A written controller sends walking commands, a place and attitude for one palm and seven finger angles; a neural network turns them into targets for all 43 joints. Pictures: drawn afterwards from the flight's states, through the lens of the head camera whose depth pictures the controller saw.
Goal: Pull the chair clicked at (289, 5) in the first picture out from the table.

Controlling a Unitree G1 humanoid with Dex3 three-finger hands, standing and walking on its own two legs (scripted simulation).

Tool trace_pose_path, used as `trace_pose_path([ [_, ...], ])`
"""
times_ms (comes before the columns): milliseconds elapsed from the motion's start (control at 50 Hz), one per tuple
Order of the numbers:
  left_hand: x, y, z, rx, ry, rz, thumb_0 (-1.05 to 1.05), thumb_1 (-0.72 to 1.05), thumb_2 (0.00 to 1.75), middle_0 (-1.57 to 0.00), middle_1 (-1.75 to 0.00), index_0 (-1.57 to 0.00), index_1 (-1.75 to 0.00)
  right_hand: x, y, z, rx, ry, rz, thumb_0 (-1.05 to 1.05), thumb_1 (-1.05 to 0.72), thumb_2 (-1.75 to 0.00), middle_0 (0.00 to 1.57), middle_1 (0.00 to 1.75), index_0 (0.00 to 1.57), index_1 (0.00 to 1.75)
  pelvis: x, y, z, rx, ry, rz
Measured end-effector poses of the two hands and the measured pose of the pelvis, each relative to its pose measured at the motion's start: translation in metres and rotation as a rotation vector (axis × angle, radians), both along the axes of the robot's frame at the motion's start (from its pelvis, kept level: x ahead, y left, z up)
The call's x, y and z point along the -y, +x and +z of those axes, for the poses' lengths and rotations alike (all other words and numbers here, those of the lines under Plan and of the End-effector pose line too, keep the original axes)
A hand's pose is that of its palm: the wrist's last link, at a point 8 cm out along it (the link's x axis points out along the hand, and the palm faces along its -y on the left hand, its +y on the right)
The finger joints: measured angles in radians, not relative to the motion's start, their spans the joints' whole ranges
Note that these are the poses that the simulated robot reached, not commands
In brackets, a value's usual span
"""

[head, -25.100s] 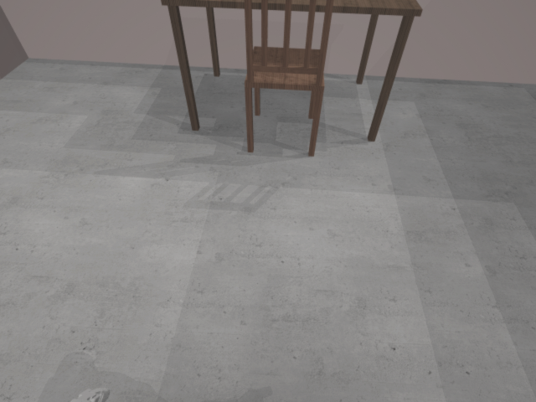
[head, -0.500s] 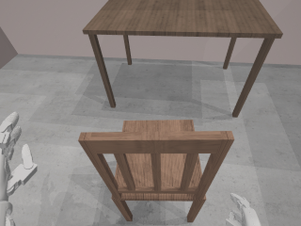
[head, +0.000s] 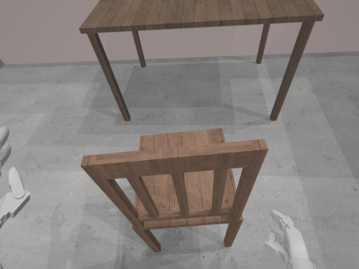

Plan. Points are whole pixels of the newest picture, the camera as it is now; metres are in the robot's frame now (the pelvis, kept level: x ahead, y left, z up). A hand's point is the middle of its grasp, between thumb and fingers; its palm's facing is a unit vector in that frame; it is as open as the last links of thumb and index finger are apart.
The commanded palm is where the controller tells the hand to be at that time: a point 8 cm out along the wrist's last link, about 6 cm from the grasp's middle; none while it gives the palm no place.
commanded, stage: step back with the hand held close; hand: left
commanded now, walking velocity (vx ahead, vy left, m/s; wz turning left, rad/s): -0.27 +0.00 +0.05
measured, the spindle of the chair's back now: (181, 195) +0.32 +0.04 -0.10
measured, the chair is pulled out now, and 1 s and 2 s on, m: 0.71 0.71 0.71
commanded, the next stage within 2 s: stop stepping back and stand still in 1.34 s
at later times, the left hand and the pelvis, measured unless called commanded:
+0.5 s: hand (6, 232) +0.14 +0.27 +0.15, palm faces +0.43 -0.70 -0.57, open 7.4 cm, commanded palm +0.09 +0.30 +0.17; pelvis -0.05 +0.00 -0.02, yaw +1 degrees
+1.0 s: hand (0, 253) +0.12 +0.25 +0.16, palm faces +0.37 -0.72 -0.59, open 7.4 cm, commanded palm +0.05 +0.29 +0.17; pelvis -0.08 -0.01 -0.01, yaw +0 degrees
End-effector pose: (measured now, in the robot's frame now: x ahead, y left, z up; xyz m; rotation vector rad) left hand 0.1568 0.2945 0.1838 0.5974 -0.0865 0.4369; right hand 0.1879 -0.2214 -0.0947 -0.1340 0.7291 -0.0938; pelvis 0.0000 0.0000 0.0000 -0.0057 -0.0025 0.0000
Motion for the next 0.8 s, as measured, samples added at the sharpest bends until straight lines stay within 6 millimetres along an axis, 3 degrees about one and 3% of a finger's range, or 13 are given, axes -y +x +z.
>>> trace_pose_path([
  [140,0.008,-0.009,-0.013,-0.107,0.017,-0.035,0.02,0.89,0.9,-0.22,-0.3,-0.21,-0.3,0.008,-0.027,-0.015,-0.071,-0.006,-0.058,0.01,-0.91,-0.9,0.2,0.3,0.2,0.3,0.0,-0.01,-0.004,-0.027,0.009,0.005],
  [380,-0.002,-0.044,-0.006,-0.023,0.056,0.002,0.02,0.89,0.9,-0.22,-0.3,-0.21,-0.3,0.015,-0.066,-0.025,-0.113,-0.048,-0.082,0.01,-0.91,-0.9,0.2,0.3,0.2,0.3,-0.002,-0.037,-0.014,-0.034,-0.003,0.026],
  [480,-0.007,-0.054,-0.008,-0.008,0.059,0.016,0.02,0.89,0.9,-0.22,-0.3,-0.21,-0.3,0.01,-0.073,-0.019,-0.081,-0.058,-0.065,0.01,-0.91,-0.9,0.2,0.3,0.2,0.3,-0.002,-0.047,-0.015,-0.038,0.002,0.021],
  [680,0.007,-0.062,-0.004,0.055,0.05,-0.027,0.02,0.89,0.9,-0.22,-0.3,-0.21,-0.3,0.007,-0.08,-0.02,-0.067,-0.053,-0.015,0.01,-0.91,-0.9,0.2,0.3,0.2,0.3,0.002,-0.058,-0.018,-0.044,-0.01,0.037],
  [800,-0.007,-0.066,-0.005,0.053,0.078,-0.051,0.02,0.89,0.9,-0.22,-0.3,-0.21,-0.3,0.008,-0.091,-0.017,-0.093,-0.088,-0.049,0.01,-0.91,-0.9,0.2,0.3,0.2,0.3,-0.006,-0.064,-0.018,-0.039,-0.011,0.03],
])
